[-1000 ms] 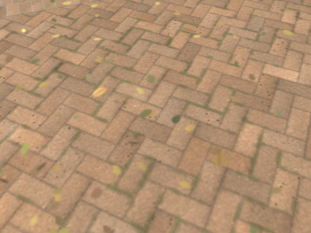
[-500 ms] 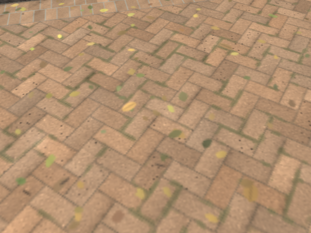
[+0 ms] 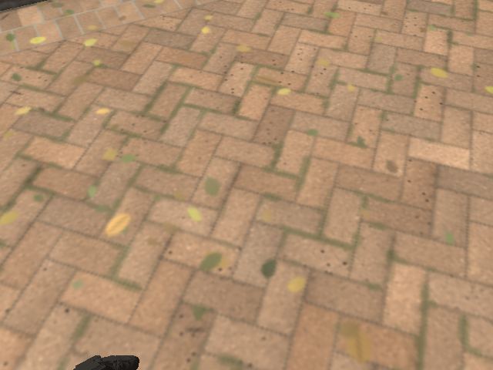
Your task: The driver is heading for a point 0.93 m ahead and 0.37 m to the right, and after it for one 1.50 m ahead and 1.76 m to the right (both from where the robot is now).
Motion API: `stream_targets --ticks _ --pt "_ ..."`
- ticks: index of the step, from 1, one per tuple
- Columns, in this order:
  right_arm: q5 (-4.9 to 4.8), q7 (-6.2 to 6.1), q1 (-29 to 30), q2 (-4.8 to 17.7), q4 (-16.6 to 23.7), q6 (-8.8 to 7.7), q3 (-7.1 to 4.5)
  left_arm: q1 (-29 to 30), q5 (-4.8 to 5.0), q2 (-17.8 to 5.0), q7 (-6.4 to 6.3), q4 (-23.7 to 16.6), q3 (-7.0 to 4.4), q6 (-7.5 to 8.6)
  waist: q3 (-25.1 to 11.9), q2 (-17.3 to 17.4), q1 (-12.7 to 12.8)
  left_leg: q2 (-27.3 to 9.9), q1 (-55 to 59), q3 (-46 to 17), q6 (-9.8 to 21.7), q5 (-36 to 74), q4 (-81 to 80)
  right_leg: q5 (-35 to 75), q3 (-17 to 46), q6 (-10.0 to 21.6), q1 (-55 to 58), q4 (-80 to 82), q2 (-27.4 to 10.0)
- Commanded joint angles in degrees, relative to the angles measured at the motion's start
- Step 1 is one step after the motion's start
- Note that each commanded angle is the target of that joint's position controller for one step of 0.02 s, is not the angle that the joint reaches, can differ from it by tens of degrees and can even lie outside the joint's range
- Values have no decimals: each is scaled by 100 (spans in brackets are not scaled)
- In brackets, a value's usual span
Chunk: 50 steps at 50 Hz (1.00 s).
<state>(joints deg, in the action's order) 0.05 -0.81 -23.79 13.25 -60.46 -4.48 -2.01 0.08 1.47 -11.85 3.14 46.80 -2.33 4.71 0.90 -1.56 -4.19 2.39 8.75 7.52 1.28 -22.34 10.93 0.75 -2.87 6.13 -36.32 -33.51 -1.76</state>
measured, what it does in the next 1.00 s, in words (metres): walks ahead, turning right: right foot, then left foot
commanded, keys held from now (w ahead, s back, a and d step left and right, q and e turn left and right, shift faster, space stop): w+e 1.00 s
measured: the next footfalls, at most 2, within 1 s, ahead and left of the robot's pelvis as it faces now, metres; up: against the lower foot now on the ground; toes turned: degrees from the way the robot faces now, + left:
right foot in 0.04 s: +0.21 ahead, -0.10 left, +0.00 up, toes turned -4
left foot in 0.54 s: +0.50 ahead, +0.07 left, +0.00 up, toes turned -22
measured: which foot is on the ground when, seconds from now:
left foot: down 0.00-0.06, up 0.08-0.52, down 0.54-1.00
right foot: up 0.00-0.02, down 0.04-0.54, up 0.56-1.00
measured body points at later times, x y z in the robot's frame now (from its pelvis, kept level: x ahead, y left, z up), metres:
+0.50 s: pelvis +0.28 -0.01 +0.01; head +0.31 -0.02 +0.46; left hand +0.39 +0.26 -0.11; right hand +0.45 -0.30 -0.07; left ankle +0.46 +0.08 -0.71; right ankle +0.18 -0.09 -0.72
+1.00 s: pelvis +0.52 -0.10 +0.01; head +0.54 -0.12 +0.45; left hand +0.84 -0.04 -0.07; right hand +0.35 -0.34 -0.12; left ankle +0.46 +0.08 -0.72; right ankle +0.58 -0.29 -0.70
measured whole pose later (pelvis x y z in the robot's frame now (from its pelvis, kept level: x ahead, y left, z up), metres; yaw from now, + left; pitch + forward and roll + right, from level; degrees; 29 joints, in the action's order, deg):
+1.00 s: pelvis +0.52 -0.10 +0.01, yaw -35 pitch +2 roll +2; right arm -0.9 -0.2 -19.2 17.0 -50.4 -4.2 -4.4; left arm -4.2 1.5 -15.2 3.0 34.3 -3.4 1.5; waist 1.9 -2.1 -5.8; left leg -1.6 4.4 13.2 -2.2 -20.9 15.2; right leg -4.1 -1.1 3.1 -36.6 -38.7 -4.4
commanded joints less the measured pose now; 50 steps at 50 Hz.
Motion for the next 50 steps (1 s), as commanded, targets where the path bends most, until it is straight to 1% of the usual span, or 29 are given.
stream_targets --ticks 1,2,3,4,5,6,7,8,9,11,13,15,18,21,24,25,26,27,28,29,30,31,32,34,38,41,44,48,50 --pt "30 -84 114 1068 321 76 -214 -251 -8 -730 91 -383 -240 61 -246 793 654 -1683 19 -39 511 7018 1674 -772 -415 313 978 -58 477" --pt "33 -100 238 1103 417 114 -212 -1174 3 -1031 68 -151 -407 43 -712 750 1121 -1500 -495 97 361 6970 2937 -526 -346 506 2311 296 624" --pt "100 -106 226 1011 615 51 -150 -2152 -53 -1565 -38 5 -576 -12 -1400 44 1400 -1210 -2110 160 164 5036 4863 -373 1237 913 4256 276 -396" --pt "90 65 -381 158 713 -171 116 -2214 -21 -1805 -68 -94 -599 -18 -2244 -1357 871 170 -4576 -423 -215 -456 7135 -1189 4649 2173 6277 1104 -1922" --pt "-80 177 168 692 830 -459 -17 -2299 -81 -1345 -101 -12 -471 -43 -2269 -725 1142 -94 -5244 -1507 25 -580 7510 -1604 4868 1874 6233 1626 -1747" --pt "-271 188 818 983 1105 -564 -93 -1933 -101 -1093 -137 -106 -410 -14 -1401 -524 1079 -393 -5514 -1451 164 -217 7282 -1327 3904 1544 5494 1686 -1497" --pt "-218 139 1046 928 1172 -579 -98 -1424 -101 -961 -112 -229 -351 30 -795 259 759 -639 -5268 -1391 172 147 6690 -687 3211 1358 4380 1855 -1250" --pt "-119 75 1034 964 1158 -510 -172 -1106 -115 -822 -109 -343 -301 66 -590 434 531 -822 -4851 -1363 107 295 6151 -220 2777 1240 3628 1941 -1064" --pt "-60 55 925 911 1187 -407 -197 -943 -149 -790 -118 -408 -275 67 -433 378 336 -923 -4456 -1371 38 332 5901 -48 2533 1195 3031 2074 -886" --pt "24 21 852 720 1289 -257 -208 -967 -100 -885 -164 -425 -286 63 -259 206 176 -961 -4189 -1241 -149 400 5300 76 2238 1199 2343 2233 -735" --pt "103 -26 1251 650 1483 -186 -200 -1174 -102 -1088 -255 -424 -342 68 -113 48 251 -896 -4226 -1107 -347 957 4563 135 1957 1195 1945 2332 -599" --pt "112 -40 1789 593 1653 -176 -178 -1404 -79 -1187 -324 -413 -379 44 -22 -38 443 -758 -4186 -1075 -412 1819 3608 -179 1779 1009 1801 2300 -393" --pt "48 4 2389 502 1846 -211 -136 -1695 -39 -1217 -352 -372 -394 -4 -32 -236 710 -453 -3779 -1029 -407 2698 2430 -606 1741 736 1771 2117 -240" --pt "-37 68 2711 664 2031 -262 -166 -1934 4 -1174 -357 -311 -387 -47 -91 -325 825 -347 -3672 -1173 -366 2616 1976 -948 2161 666 2201 1760 -415" --pt "-71 145 2632 895 2102 -375 -248 -1956 -30 -1183 -398 -360 -391 -105 -180 -489 672 -264 -3319 -1226 -208 1909 1607 -1018 2701 580 2663 1207 -572" --pt "-71 148 2310 943 2021 -412 -285 -1887 -36 -1126 -412 -406 -373 -128 -260 -566 471 -244 -2884 -1152 -102 1808 1403 -932 2756 495 2661 944 -484" --pt "-24 122 1740 1097 1891 -440 -365 -1825 -59 -938 -412 -473 -307 -127 -573 -544 194 -420 -2003 -1213 79 1758 1319 -783 2602 321 2446 363 -237" --pt "58 75 810 1426 1784 -450 -460 -1780 -121 -575 -389 -596 -178 -98 -1282 31 -198 -1390 -564 -2085 465 1470 1382 -1317 2047 76 1712 -1239 143" --pt "103 77 226 1907 1589 -351 -587 -2536 63 -339 -374 -785 -92 -29 -1942 2005 108 -2683 1188 -4650 1424 348 918 -3416 1233 -274 -291 -2933 845" --pt "2 109 350 1379 1676 -318 -487 -2534 139 -977 -401 -675 -195 -28 -1630 1588 14 -2759 1049 -5193 1376 -814 672 -3387 1356 -345 -1075 -3809 344" --pt "-16 97 591 995 1778 -284 -386 -1993 91 -1299 -406 -724 -286 -69 -961 996 -120 -2501 420 -4316 1097 -656 619 -2842 1306 -383 -1250 -4083 153" --pt "21 99 899 890 1827 -243 -331 -1749 20 -1232 -418 -771 -296 -110 -585 590 -5 -2238 -260 -3559 924 68 533 -2404 1141 -433 -1051 -4039 -45" --pt "38 103 1112 763 1805 -210 -288 -1592 -37 -1146 -402 -843 -307 -123 -281 574 109 -2006 -788 -3038 870 648 390 -2098 1122 -460 -917 -3788 -194" --pt "68 107 1226 688 1741 -217 -263 -1630 22 -914 -337 -911 -299 -183 -95 806 286 -1712 -1383 -2241 788 1235 84 -1829 977 -469 -521 -3514 -413" --pt "28 110 1076 927 1574 -277 -362 -1367 1 -711 -311 -1167 -255 -262 -39 617 304 -1748 -1391 -1405 968 2338 -164 -1258 900 -586 -763 -2944 -521" --pt "24 83 1033 1046 1511 -228 -391 -1049 3 -666 -243 -1292 -225 -242 -5 569 222 -1673 -1241 -800 881 2739 -182 -461 763 -594 -710 -2061 -511" --pt "-11 51 857 1169 1435 -164 -404 -442 -13 -570 -128 -1482 -170 -210 177 528 -7 -1645 -1132 -341 763 2711 -160 92 435 -525 -488 -1157 -425" --pt "-117 48 607 1381 1317 -39 -457 45 19 -616 9 -1766 -169 -223 392 551 -84 -1884 -600 -65 642 3047 40 -364 129 -316 -387 -519 -303" --pt "-158 24 651 1545 1329 31 -503 -97 -11 -782 39 -1819 -249 -246 210 698 130 -1911 -409 174 533 4668 618 -954 -163 -93 159 -353 -4"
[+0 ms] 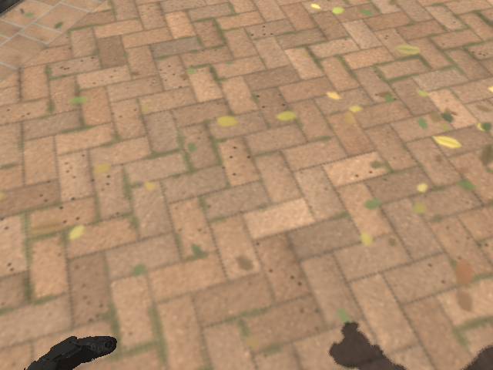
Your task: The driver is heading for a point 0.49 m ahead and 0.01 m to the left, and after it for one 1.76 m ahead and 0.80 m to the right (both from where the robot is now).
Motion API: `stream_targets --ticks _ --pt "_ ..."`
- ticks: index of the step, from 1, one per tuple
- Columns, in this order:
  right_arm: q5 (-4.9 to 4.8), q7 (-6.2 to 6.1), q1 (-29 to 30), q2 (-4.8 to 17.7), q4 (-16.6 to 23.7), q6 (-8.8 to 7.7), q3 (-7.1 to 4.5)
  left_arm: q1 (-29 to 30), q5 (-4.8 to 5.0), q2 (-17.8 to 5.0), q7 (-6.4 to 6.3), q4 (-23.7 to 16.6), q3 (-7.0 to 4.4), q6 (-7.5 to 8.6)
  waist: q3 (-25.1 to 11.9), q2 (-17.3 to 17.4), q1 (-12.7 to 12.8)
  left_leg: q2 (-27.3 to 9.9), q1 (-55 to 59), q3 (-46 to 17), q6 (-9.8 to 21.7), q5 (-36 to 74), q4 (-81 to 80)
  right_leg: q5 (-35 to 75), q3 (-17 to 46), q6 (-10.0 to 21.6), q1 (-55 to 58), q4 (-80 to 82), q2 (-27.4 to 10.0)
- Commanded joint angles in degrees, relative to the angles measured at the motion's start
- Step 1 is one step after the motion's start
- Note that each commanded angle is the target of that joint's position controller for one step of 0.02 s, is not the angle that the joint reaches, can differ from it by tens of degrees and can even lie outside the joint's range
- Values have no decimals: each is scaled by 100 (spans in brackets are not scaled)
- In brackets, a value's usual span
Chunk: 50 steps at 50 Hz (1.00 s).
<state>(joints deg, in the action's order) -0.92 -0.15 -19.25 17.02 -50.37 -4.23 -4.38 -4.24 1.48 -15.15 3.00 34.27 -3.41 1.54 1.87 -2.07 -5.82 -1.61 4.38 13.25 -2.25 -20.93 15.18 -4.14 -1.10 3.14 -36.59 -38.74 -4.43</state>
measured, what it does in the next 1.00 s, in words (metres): walks ahead, turning right: right foot, then left foot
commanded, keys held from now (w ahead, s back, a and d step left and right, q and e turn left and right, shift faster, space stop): w+e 0.28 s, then w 0.72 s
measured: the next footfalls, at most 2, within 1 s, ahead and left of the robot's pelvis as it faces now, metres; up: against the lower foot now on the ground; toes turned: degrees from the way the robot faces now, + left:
right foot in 0.06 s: +0.20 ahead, -0.11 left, +0.00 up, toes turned -5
left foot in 0.56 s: +0.51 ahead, +0.04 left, +0.00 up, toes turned -15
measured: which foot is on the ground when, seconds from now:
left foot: down 0.00-0.06, up 0.08-0.54, down 0.56-1.00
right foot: up 0.00-0.04, down 0.06-0.56, up 0.58-1.00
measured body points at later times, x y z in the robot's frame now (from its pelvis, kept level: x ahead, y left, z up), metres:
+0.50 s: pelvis +0.28 -0.04 +0.01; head +0.30 -0.05 +0.45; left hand +0.40 +0.23 -0.10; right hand +0.45 -0.32 -0.08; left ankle +0.48 +0.06 -0.70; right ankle +0.16 -0.11 -0.73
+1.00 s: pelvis +0.54 -0.08 +0.01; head +0.58 -0.09 +0.46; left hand +0.83 +0.07 -0.07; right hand +0.46 -0.35 -0.11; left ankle +0.47 +0.05 -0.73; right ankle +0.67 -0.27 -0.69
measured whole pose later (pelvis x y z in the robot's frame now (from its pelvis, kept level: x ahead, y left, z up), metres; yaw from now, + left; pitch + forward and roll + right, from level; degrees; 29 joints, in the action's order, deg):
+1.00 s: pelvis +0.54 -0.08 +0.01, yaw -16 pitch +2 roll +2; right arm -1.1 0.8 -22.3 16.1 -48.3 -4.0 -2.6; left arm -3.9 0.9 -14.6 1.7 37.9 -2.0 4.2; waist 1.0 -2.0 -6.0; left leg 2.5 0.0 1.3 1.7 -16.5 14.1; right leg 1.2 1.8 0.4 -35.2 -33.0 -4.2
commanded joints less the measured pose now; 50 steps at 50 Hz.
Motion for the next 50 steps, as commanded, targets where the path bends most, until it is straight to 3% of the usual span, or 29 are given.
stream_targets --ticks 1,2,3,4,5,6,7,8,9,11,13,18,21,23,26,27,28,29,30,31,32,33,34,35,38,43,47,50 --pt "-78 -67 210 1268 334 44 -296 5 -31 -606 45 -519 -225 48 -148 856 525 -1483 63 -280 832 5536 800 -744 -508 341 735 208 500" --pt "-99 -94 289 1286 359 89 -296 -810 -25 -831 19 -312 -370 34 -576 784 1011 -1341 -169 -110 718 6043 1861 -530 -629 535 1828 564 776" --pt "-45 -124 242 1114 419 78 -226 -1840 -15 -1204 -80 -33 -570 -7 -1104 489 1488 -1131 -1268 -60 496 5221 3356 -263 -211 781 3583 726 722" --pt "268 -43 -245 260 724 -29 49 -1975 27 -1901 -179 7 -672 -6 -1534 -1213 960 -285 -3889 -211 164 -243 5508 -261 2554 1595 5704 801 -889" --pt "96 43 67 454 924 -283 93 -2145 -3 -1744 -145 -197 -573 96 -2664 -1112 1151 299 -4883 -1617 131 -1412 6629 -1420 5033 2316 6338 1947 -1611" --pt "-143 95 768 882 1078 -408 -29 -2037 -74 -1335 -106 -109 -452 172 -1950 -493 1349 -22 -5432 -1878 243 -817 6655 -1177 4263 1902 5939 2131 -1405" --pt "-139 86 923 797 1142 -460 17 -1749 -52 -1161 -109 -88 -395 214 -1313 -237 1137 -237 -5345 -1815 325 -315 6182 -753 3497 1692 5089 2119 -1166" --pt "0 38 890 768 1054 -446 13 -1299 -50 -981 -116 -158 -325 223 -905 161 838 -442 -4939 -1812 283 -3 5703 -180 2905 1511 4167 2143 -921" --pt "85 23 764 832 1020 -382 -37 -996 -100 -846 -129 -238 -269 228 -732 83 602 -575 -4477 -1842 239 178 5346 335 2519 1435 3495 2250 -742" --pt "135 37 632 751 1017 -239 -52 -825 -121 -854 -165 -254 -260 251 -593 16 406 -585 -4074 -1776 106 336 4944 725 2267 1451 2823 2477 -584" --pt "198 18 799 578 1070 -155 -9 -941 -102 -940 -236 -156 -279 275 -456 48 403 -498 -4018 -1666 -52 672 4451 1014 1939 1463 2400 2568 -451" --pt "164 99 1781 254 1253 -177 144 -1358 -62 -927 -350 139 -254 246 -232 -179 838 -206 -3645 -1524 -119 2621 2345 463 1323 1043 2189 2527 -82" --pt "73 179 2209 341 1397 -230 136 -1691 -38 -991 -331 356 -254 255 -83 -243 1053 -109 -3552 -1545 5 2836 1828 69 1557 1000 2485 2405 -307" --pt "69 223 2346 458 1492 -266 97 -1818 -29 -978 -330 461 -248 230 -19 -275 1084 -75 -3704 -1579 164 2464 1559 128 1804 968 2952 2155 -514" --pt "66 246 2033 578 1485 -307 29 -1786 -50 -1020 -344 553 -266 150 -41 -483 882 42 -3352 -1436 434 1720 1309 873 2015 826 3399 1766 -677" --pt "90 223 1566 667 1364 -323 -40 -1685 -50 -971 -347 537 -243 129 -263 -465 615 184 -2694 -1275 580 1747 1080 1688 1877 713 3407 1304 -481" --pt "148 192 825 876 1224 -344 -132 -1619 -89 -807 -345 483 -172 128 -879 -321 269 -131 -1482 -1532 844 2058 1235 2001 1595 530 3084 301 -165" --pt "217 167 -89 1304 1142 -343 -235 -1955 -181 -520 -356 378 -57 167 -1852 577 101 -1247 464 -2916 1440 2234 1483 511 1193 226 1749 -1529 384" --pt "147 231 -552 1373 874 -274 -287 -2520 -23 -299 -349 427 17 249 -2298 2126 227 -2094 1710 -5373 2134 602 565 -2816 929 -122 -53 -3102 1060" --pt "-11 233 -492 883 900 -250 -160 -2052 57 -835 -342 448 -81 277 -1652 1339 38 -2010 1388 -5516 1907 -687 218 -2771 1258 -107 -768 -3645 730" --pt "3 200 -93 682 956 -205 -87 -1394 57 -982 -331 298 -122 286 -891 820 35 -1820 620 -4716 1662 -614 111 -2232 1024 -92 -974 -3624 457" --pt "74 190 227 603 1018 -166 -32 -1075 -27 -906 -329 221 -102 292 -462 478 186 -1588 -152 -4122 1582 -26 -22 -1810 798 -102 -810 -3358 220" --pt "123 190 418 513 1032 -160 3 -995 -95 -818 -321 195 -113 299 -230 465 342 -1383 -678 -3752 1562 454 -173 -1517 746 -123 -610 -2990 37" --pt "165 185 508 449 1041 -178 34 -1110 -99 -723 -309 226 -113 287 -226 622 491 -1208 -989 -3446 1514 834 -301 -1337 720 -139 -292 -2768 -90" --pt "92 170 435 541 933 -230 12 -1171 -108 -488 -315 269 -62 233 -243 737 588 -1075 -1268 -2828 1612 1779 -544 -1108 526 -263 -154 -2214 -179" --pt "26 92 126 771 724 -150 -39 -285 -130 -284 -277 84 36 301 -100 601 319 -877 -1189 -2047 1442 2456 -676 334 337 -380 -131 -483 -154" --pt "-29 79 -292 865 516 -70 -46 410 -55 -275 -162 -82 56 361 65 613 50 -963 -968 -1917 1357 2283 -568 837 187 -349 161 430 45" --pt "-52 54 -420 932 400 26 -72 677 -30 -370 -65 -224 29 402 158 672 74 -1229 -454 -2043 1276 2480 -319 394 201 -172 127 803 130"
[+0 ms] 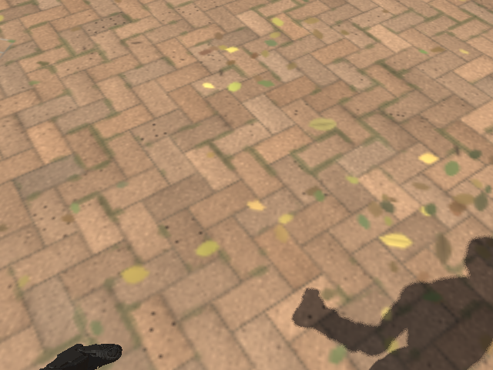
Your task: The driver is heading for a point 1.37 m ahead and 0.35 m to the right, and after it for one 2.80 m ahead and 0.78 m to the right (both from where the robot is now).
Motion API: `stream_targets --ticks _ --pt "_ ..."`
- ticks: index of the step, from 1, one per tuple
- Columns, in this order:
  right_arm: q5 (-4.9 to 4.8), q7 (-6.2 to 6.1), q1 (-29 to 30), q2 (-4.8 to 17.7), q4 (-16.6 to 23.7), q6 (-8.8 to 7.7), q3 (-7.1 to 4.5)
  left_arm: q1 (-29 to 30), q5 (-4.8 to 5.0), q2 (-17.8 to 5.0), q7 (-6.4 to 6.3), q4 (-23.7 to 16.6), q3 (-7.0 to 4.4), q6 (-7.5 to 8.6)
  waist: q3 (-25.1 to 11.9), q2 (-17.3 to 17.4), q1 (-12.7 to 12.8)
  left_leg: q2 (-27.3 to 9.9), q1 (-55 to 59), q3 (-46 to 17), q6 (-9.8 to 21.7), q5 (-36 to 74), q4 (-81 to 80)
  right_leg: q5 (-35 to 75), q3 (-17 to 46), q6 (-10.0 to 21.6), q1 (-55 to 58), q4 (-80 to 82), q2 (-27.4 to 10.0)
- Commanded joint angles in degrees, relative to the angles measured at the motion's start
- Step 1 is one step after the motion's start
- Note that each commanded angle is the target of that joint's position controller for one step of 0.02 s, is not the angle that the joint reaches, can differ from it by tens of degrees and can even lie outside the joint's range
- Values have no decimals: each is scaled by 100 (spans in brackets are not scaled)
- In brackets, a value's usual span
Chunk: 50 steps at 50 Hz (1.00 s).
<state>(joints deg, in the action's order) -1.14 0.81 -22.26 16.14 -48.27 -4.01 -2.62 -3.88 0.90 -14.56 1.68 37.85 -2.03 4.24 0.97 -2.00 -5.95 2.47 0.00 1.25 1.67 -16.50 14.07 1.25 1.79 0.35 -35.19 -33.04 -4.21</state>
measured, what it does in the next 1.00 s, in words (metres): walks ahead: right foot, then left foot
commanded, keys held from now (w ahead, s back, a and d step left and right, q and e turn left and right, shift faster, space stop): w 0.54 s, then no key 0.38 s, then w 0.08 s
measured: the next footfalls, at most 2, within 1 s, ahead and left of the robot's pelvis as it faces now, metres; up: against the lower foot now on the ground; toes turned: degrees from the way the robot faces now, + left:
right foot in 0.08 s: +0.22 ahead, -0.13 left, +0.00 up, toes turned -1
left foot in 0.62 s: +0.52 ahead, +0.11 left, +0.00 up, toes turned +2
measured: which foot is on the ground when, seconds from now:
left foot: down 0.00-0.10, up 0.12-0.60, down 0.62-1.00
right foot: up 0.00-0.06, down 0.08-0.64, up 0.66-1.00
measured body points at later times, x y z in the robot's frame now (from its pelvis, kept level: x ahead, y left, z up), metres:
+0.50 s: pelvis +0.27 -0.04 +0.00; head +0.29 -0.04 +0.45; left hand +0.28 +0.25 -0.12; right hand +0.48 -0.27 -0.09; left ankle +0.45 +0.12 -0.69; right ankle +0.19 -0.13 -0.74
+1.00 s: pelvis +0.45 +0.01 +0.00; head +0.47 +0.01 +0.45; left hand +0.57 +0.28 -0.12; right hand +0.57 -0.25 -0.13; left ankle +0.48 +0.10 -0.74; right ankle +0.49 -0.14 -0.73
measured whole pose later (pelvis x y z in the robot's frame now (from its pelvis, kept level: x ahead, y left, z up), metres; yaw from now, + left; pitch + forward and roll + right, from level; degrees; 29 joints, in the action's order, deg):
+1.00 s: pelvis +0.45 +0.01 +0.00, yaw +0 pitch +1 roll +2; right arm 0.3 0.7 -9.8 13.6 -49.9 -1.8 -1.6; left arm -10.3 -0.3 -15.0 -1.9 49.0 -2.5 -0.7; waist 0.3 -1.6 -1.0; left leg 3.1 -14.9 3.7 3.5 -9.7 23.5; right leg -13.9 2.0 -1.3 -21.1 -34.8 -4.0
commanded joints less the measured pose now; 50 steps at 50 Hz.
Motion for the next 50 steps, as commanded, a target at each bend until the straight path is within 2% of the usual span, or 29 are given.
stream_targets --ticks 1,2,3,4,5,6,7,8,9,10,12,15,21,24,27,29,30,31,32,33,34,35,36,37,40,43,46,48,50 --pt "-36 -60 -100 1064 169 36 -267 586 23 -487 87 -586 -131 145 215 700 168 -1702 127 -864 831 2263 -71 -356 -102 186 122 339 146" --pt "-38 -77 -36 1119 166 63 -284 377 10 -579 91 -542 -172 154 94 747 323 -1702 210 -826 767 2824 186 -537 -177 277 474 436 239" --pt "-50 -95 83 1143 180 89 -285 -127 -20 -716 70 -403 -254 158 -208 735 648 -1549 166 -638 658 3708 777 -518 -337 411 1241 636 400" --pt "-15 -110 83 998 209 99 -225 -986 -52 -996 17 -151 -393 148 -809 618 1031 -1258 -240 -393 492 3964 1822 -375 -300 606 2563 604 349" --pt "166 -128 71 647 392 74 -77 -2074 -120 -1456 -57 20 -507 113 -1752 -170 1389 -883 -1475 -116 262 2208 3725 -80 1057 1021 4345 369 -856" --pt "86 -80 -648 92 455 -50 83 -2156 -110 -1739 -13 118 -542 94 -2335 -1671 950 63 -3620 -332 -9 -1563 5404 -1438 3648 1860 5858 1062 -1858" --pt "-27 -43 -214 732 394 -142 -53 -2105 -37 -1165 -12 73 -403 86 -1942 -956 1210 -251 -4288 -858 36 -1630 5947 -2198 3739 1661 5590 1418 -1699" --pt "-110 -14 341 925 570 -197 -119 -1738 -22 -999 -26 56 -327 88 -1150 -645 1161 -500 -4542 -707 85 -1080 5919 -1926 2907 1452 4867 1530 -1509" --pt "-59 -33 593 846 606 -207 -104 -1371 -56 -921 -19 24 -288 85 -750 -173 980 -743 -4336 -565 50 -573 5663 -1274 2337 1357 4098 1654 -1275" --pt "34 -41 693 799 620 -183 -126 -1116 -92 -787 3 13 -252 90 -454 -87 818 -884 -4139 -535 -5 -273 5357 -756 1932 1336 3505 1829 -1074" --pt "32 -31 444 625 556 -70 -121 -934 -124 -680 18 43 -229 150 -409 -299 537 -1033 -3607 -555 -95 24 5085 -331 1506 1366 2896 2151 -882" --pt "83 -65 673 468 624 47 -96 -1005 -86 -827 -19 229 -276 223 -161 -182 474 -1077 -3744 -480 -260 461 4550 72 1017 1455 2546 2463 -826" --pt "80 13 1833 265 909 -40 -16 -1462 -33 -1021 -127 571 -306 139 135 -82 865 -887 -3708 -280 -278 2124 2525 112 321 1176 2742 2566 -584" --pt "32 95 2337 284 1090 -85 -4 -1797 5 -1104 -139 788 -322 72 255 -78 1061 -761 -3714 -220 -207 2160 2003 -10 347 1155 3157 2418 -762" --pt "22 191 2526 370 1237 -129 -22 -1903 31 -1161 -176 947 -350 -23 295 -153 1020 -679 -3769 -241 -5 1651 1663 313 446 1053 3720 2084 -1018" --pt "97 208 2142 512 1153 -163 -88 -1755 1 -1211 -219 984 -361 -102 57 -275 757 -437 -3090 -77 158 1376 1427 1740 362 848 3894 1449 -924" --pt "157 185 1509 658 964 -184 -178 -1620 1 -1211 -244 966 -350 -140 -355 -267 398 -220 -2171 116 291 1674 1224 2693 187 677 3822 698 -678" --pt "221 139 810 973 780 -203 -284 -1662 -55 -1052 -270 907 -282 -137 -984 -66 142 -518 -852 -83 494 3039 1324 2403 -33 414 3309 -345 -320" --pt "356 86 165 1446 727 -177 -358 -2106 -225 -596 -249 776 -114 -57 -1982 1028 174 -1957 1434 -1673 1184 4968 1853 -192 -220 39 1497 -2368 289" --pt "252 98 11 1254 629 -89 -316 -2694 -128 -384 -197 1024 -37 0 -2821 1937 248 -2801 2321 -3392 1986 5233 1365 -3928 264 -211 378 -3874 941" --pt "152 112 172 956 689 -25 -232 -2388 13 -1032 -179 1084 -206 16 -2442 1117 89 -2542 1697 -2963 1754 4647 1162 -3881 789 -178 163 -4294 655" --pt "132 90 627 790 725 -2 -175 -1813 103 -1027 -188 913 -216 -13 -1588 864 215 -2291 942 -2197 1520 4399 1045 -3591 512 -170 -142 -4172 382" --pt "135 96 1013 615 716 -7 -111 -1534 34 -912 -229 873 -197 -80 -1017 497 401 -1994 99 -1709 1372 4369 822 -3229 304 -218 -71 -3741 132" --pt "158 96 1286 446 723 -20 -65 -1475 -46 -863 -282 871 -223 -178 -795 490 590 -1818 -540 -1419 1256 4176 625 -2925 288 -238 268 -3290 -67" --pt "298 107 1669 405 616 -66 -51 -1791 -90 -488 -365 997 -157 -390 -750 804 941 -1532 -1646 -796 1256 4409 251 -2381 158 -366 1443 -2300 -85" --pt "265 30 1735 545 454 -29 -86 -1497 -138 -438 -406 972 -122 -433 -869 869 875 -1442 -1708 -537 1199 3957 174 -1695 106 -368 1849 -1210 -68" --pt "237 -19 1613 601 269 83 -82 -1143 -118 -580 -397 959 -171 -510 -727 803 713 -1460 -1759 -696 1119 2053 0 -1325 95 -311 2064 -621 -37" --pt "142 -35 1544 760 189 153 -129 -900 -113 -618 -379 901 -190 -496 -451 829 627 -1448 -1864 -1003 1014 -294 -240 -1336 -80 -177 2039 -235 66" --pt "50 -87 1458 873 139 217 -166 -787 -129 -668 -352 879 -218 -403 -155 879 614 -1507 -1877 -1382 918 -1542 -325 -1641 -258 -14 1967 10 167"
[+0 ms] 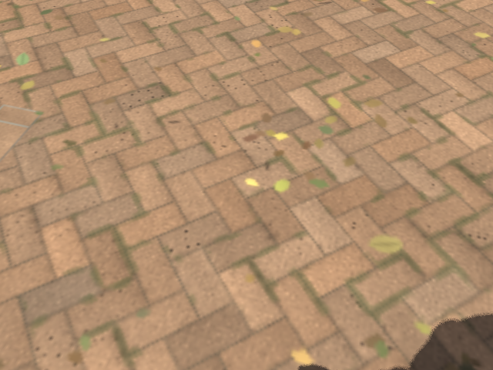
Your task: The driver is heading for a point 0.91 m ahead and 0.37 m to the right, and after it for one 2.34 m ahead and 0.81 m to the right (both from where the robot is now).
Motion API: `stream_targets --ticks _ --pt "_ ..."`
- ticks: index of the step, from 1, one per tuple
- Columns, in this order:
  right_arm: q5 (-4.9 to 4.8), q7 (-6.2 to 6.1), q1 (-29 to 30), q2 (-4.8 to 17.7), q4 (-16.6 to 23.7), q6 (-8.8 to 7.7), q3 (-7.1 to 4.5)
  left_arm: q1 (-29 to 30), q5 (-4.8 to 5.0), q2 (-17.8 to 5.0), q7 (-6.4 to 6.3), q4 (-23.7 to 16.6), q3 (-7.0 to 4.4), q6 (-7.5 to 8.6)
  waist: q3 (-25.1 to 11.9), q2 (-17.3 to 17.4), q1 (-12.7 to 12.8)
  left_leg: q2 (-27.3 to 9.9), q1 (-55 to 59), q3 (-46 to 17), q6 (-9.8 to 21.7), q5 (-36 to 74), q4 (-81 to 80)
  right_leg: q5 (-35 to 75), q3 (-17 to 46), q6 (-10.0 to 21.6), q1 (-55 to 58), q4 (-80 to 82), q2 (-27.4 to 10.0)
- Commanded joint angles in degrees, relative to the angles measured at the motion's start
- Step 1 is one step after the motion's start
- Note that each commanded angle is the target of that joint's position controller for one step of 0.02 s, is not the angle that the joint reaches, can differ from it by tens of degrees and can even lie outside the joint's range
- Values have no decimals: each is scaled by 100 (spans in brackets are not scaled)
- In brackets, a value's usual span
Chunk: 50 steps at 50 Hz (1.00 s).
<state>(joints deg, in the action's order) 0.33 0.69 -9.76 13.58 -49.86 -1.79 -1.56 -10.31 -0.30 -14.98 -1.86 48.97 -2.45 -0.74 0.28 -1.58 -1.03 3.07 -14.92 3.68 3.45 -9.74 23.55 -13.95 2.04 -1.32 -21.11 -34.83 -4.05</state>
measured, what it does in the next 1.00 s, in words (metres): walks ahead, turning right: right foot, then left foot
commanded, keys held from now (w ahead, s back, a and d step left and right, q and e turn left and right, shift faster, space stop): w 0.36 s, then w+e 0.64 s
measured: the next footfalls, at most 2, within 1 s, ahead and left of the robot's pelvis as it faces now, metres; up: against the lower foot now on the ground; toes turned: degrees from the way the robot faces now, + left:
right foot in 0.04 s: +0.06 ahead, -0.14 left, +0.00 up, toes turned -1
left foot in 0.46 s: +0.29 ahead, +0.14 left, +0.00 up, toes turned +1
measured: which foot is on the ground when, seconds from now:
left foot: down 0.00-0.08, up 0.10-0.44, down 0.46-1.00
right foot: up 0.00-0.02, down 0.04-0.46, up 0.48-0.98, down 1.00-1.00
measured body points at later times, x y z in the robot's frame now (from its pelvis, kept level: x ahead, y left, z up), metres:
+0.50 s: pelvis +0.17 +0.04 -0.01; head +0.20 +0.05 +0.44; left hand +0.14 +0.31 -0.15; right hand +0.37 -0.22 -0.10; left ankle +0.25 +0.14 -0.74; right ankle +0.03 -0.12 -0.71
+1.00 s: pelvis +0.42 +0.00 -0.02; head +0.45 -0.02 +0.42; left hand +0.70 +0.16 -0.11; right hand +0.32 -0.27 -0.16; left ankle +0.25 +0.14 -0.73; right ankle +0.52 -0.12 -0.74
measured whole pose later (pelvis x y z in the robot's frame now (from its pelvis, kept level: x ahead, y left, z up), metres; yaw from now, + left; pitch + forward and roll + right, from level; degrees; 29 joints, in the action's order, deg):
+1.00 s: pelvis +0.42 +0.00 -0.02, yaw -17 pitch +1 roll +1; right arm -0.6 -1.6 -20.0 15.3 -56.4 -2.1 -4.1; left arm -1.2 1.6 -13.7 3.6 42.6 -3.9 2.1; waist 3.1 -0.7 -2.8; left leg -3.4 6.9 17.4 -2.0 -27.6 25.6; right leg -6.0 -4.7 7.6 -29.0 -33.6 -0.2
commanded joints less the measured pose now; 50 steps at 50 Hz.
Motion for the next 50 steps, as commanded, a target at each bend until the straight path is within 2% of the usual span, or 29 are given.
stream_targets --ticks 1,2,3,4,5,6,7,9,11,14,17,19,21,22,23,24,25,26,28,30,32,36,39,43,45,47,48,49,50 --pt "-112 -100 153 1057 271 10 -257 -220 0 -600 13 -190 -177 153 -12 774 169 -1544 -342 -1697 689 -2453 -1171 -289 -289 266 611 400 148" --pt "-117 -112 123 926 262 6 -226 -385 8 -591 17 -111 -181 217 8 627 236 -1438 -403 -1648 618 -2455 -930 -360 -197 417 802 629 86" --pt "-106 -111 249 720 324 -21 -172 -669 15 -682 13 -12 -201 281 22 276 332 -1180 -676 -1363 480 -2124 -333 -528 215 646 1106 1003 -215" --pt "-124 -98 378 467 487 -85 -124 -898 63 -1078 12 170 -324 304 136 -803 260 -430 -1455 -397 149 -1901 529 -1568 1109 1015 1403 1625 -649" --pt "-98 -93 690 492 584 -185 -120 -1243 103 -1163 45 227 -377 355 273 -1360 542 -7 -2240 113 -72 -1587 1677 -1966 2300 1378 1909 2365 -1290" --pt "-118 -75 900 792 658 -254 -213 -1402 17 -1056 58 249 -348 436 363 -1327 703 -173 -2930 -270 -61 -2063 2556 -1423 2877 1607 2241 2480 -1689" --pt "-166 -35 734 849 582 -294 -264 -1270 -16 -911 65 206 -303 516 243 -932 531 -385 -3126 -517 -28 -1994 3068 -947 2678 1576 2420 2324 -1623" --pt "-164 42 706 712 518 -335 -253 -1084 115 -783 70 164 -278 589 121 -571 436 -684 -3351 -605 -26 -1306 3090 -373 2121 1388 2676 2355 -1455" --pt "-142 93 963 570 553 -340 -226 -1006 99 -702 76 195 -252 558 144 -527 439 -717 -2960 -417 -158 -717 2575 212 1494 1231 2411 2529 -1165" --pt "-125 149 1212 365 564 -293 -141 -973 81 -856 85 238 -306 522 166 -565 481 -556 -1942 -146 -299 -29 1590 565 731 1121 1740 2637 -816" --pt "-165 148 1378 492 587 -247 -135 -1139 133 -1015 117 375 -367 527 272 -620 535 -484 -1360 -93 -296 253 1025 499 604 1126 1486 2638 -893" --pt "-178 142 1349 636 603 -255 -166 -1143 194 -1028 130 457 -385 521 349 -602 431 -508 -1004 -176 -188 327 758 450 703 1078 1393 2542 -1039" --pt "-154 100 789 814 430 -271 -264 -1006 216 -1034 125 484 -382 493 232 -497 48 -422 -149 -160 -80 309 503 796 684 935 1192 2113 -980" --pt "-150 41 68 1016 198 -271 -385 -932 192 -944 119 466 -346 493 -82 -387 -280 -367 803 -158 15 213 421 1358 516 803 916 1435 -759" --pt "-102 -31 -884 1398 -6 -283 -533 -841 118 -643 129 367 -239 502 -718 203 -684 -1105 2121 -974 268 -40 302 1069 128 555 205 -159 -338" --pt "-27 -46 -1420 1962 -103 -223 -653 -1246 121 -6 95 187 -72 578 -1465 1894 -624 -2542 3546 -3271 978 -1304 -496 -1100 -367 176 -1544 -2282 489" --pt "-23 -9 -1369 1510 -129 -269 -528 -1165 225 -471 83 254 -191 636 -1341 1567 -649 -2641 3111 -4178 1111 -2267 -994 -1833 435 204 -2022 -3392 397" --pt "-50 3 -876 1197 -37 -320 -418 -950 332 -770 94 181 -290 661 -682 1294 -481 -2543 2503 -3460 905 -2325 -1060 -1414 573 355 -2340 -3726 121" --pt "-35 44 -160 737 52 -400 -297 -770 271 -665 38 203 -325 604 -84 909 -153 -2092 1463 -2215 595 -1248 -1313 -501 468 436 -2050 -3425 -254" --pt "37 46 19 543 -19 -446 -262 -822 239 -431 52 231 -334 485 62 930 53 -1800 980 -1329 428 -257 -1487 -13 473 466 -1601 -3117 -418" --pt "53 2 -110 607 -125 -470 -295 -698 237 -271 90 162 -320 399 139 724 91 -1772 928 -857 495 481 -1575 289 453 437 -1723 -2970 -429" --pt "87 -106 -285 802 -243 -458 -351 -162 186 -227 162 -109 -301 354 337 447 64 -1804 1042 -246 584 1121 -1744 1145 491 307 -2115 -1957 -359" --pt "44 -168 -398 907 -265 -422 -369 418 153 -173 280 -333 -230 361 489 374 -90 -1748 1071 271 513 1323 -1855 1693 68 304 -1943 -1094 -307" --pt "-38 -195 -909 1007 -420 -296 -401 1177 165 -85 445 -730 -139 358 685 263 -330 -1906 1847 657 468 1888 -1603 1594 -304 453 -2134 -368 -202" --pt "-77 -198 -945 1107 -419 -209 -427 1308 181 -144 530 -899 -152 350 625 352 -259 -1967 2162 848 403 2884 -1231 1200 -558 583 -1908 -154 -27" --pt "-110 -239 -875 1293 -358 -127 -476 1085 187 -352 575 -975 -250 320 270 625 5 -1991 2363 995 303 4867 -476 647 -895 783 -1205 -166 351" --pt "-113 -265 -815 1374 -318 -72 -499 641 203 -526 578 -911 -343 302 -7 753 290 -1977 2338 1037 254 5605 236 360 -1007 916 -610 -196 565" --pt "-131 -280 -704 1423 -269 -34 -507 -125 217 -801 547 -743 -494 291 -405 752 725 -1872 1988 1086 142 5638 1274 462 -1003 1108 478 88 762" --pt "-103 -295 -635 1381 -183 -56 -478 -1110 209 -1202 433 -488 -704 247 -869 438 1201 -1639 818 1089 -99 4381 2829 565 -406 1370 2197 449 612"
